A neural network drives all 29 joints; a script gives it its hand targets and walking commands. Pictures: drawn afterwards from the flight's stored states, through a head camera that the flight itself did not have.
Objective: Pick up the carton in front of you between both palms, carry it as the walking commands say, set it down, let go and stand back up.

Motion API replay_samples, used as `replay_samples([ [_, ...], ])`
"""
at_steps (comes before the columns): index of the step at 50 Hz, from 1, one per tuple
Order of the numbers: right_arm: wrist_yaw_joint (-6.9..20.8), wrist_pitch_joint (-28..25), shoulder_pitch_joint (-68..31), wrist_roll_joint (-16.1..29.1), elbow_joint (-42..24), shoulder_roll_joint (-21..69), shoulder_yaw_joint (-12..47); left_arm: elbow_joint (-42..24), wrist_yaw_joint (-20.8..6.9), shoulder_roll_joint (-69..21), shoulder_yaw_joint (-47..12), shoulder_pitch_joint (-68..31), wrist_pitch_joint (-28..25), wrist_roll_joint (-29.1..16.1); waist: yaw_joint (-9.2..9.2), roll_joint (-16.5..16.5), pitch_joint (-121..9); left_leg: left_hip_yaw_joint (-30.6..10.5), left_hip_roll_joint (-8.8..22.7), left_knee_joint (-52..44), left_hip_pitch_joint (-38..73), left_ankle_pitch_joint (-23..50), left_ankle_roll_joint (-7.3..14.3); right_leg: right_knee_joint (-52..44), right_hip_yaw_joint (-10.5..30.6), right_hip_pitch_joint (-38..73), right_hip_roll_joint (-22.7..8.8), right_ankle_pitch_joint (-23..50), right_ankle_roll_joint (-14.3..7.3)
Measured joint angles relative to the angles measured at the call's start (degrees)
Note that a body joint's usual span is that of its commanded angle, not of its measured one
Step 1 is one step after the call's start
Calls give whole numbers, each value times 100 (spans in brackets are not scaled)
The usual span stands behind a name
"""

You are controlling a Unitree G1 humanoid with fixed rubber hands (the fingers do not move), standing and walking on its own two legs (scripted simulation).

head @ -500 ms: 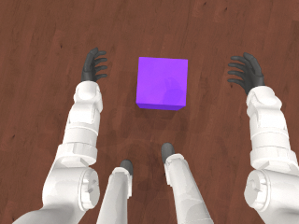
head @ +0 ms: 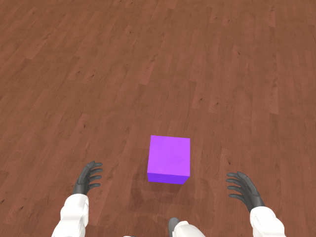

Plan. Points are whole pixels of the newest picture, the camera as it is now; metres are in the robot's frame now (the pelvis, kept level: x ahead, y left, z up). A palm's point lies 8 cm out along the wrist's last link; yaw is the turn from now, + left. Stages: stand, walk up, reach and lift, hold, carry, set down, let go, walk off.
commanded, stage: let go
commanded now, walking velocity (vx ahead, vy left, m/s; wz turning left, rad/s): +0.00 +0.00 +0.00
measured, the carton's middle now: (167, 161) +0.47 -0.09 -0.64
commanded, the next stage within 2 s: stand in 0.68 s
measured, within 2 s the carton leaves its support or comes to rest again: neither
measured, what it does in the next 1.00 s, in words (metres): stands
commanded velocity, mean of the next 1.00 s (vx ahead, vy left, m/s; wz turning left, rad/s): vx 0.00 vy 0.00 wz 0.00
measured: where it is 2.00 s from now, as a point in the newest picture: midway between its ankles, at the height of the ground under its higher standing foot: outside the picture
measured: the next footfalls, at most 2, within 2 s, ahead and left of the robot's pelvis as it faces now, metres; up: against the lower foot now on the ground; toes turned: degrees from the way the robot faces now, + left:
none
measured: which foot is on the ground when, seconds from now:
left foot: down 0.00-1.00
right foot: down 0.00-1.00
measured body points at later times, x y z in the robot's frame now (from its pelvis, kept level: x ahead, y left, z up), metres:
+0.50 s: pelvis +0.03 +0.04 +0.02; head +0.05 +0.04 +0.46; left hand +0.20 +0.27 -0.06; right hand +0.20 -0.19 -0.06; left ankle -0.04 +0.14 -0.73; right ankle +0.04 -0.11 -0.73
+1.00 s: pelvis +0.02 +0.01 +0.01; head +0.02 -0.02 +0.46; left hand +0.15 +0.29 -0.08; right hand +0.16 -0.27 -0.10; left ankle -0.04 +0.14 -0.73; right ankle +0.04 -0.11 -0.73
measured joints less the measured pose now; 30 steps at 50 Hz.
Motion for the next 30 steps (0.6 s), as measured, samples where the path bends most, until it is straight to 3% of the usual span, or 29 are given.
replay_samples([
  [8,-71,76,903,43,-161,-1,203,-314,-217,276,-280,1099,12,-179,218,10,176,55,-15,-622,1537,41,174,-726,50,1594,-65,65,134],
  [16,-69,388,961,-81,-108,-64,142,-602,-375,436,-475,1635,314,-382,420,203,247,119,-91,-817,2363,-30,325,-936,98,2427,-157,-13,252],
  [25,-69,587,925,-158,-123,-66,101,-739,-447,456,-550,1666,549,-443,436,238,325,100,-105,-883,2604,-43,338,-954,59,2661,-185,-73,259],
  [30,-252,859,943,-194,-247,-180,150,-518,-284,432,-564,1702,362,-496,396,221,213,127,-65,-789,2506,-94,288,-789,74,2516,-136,-145,216],
])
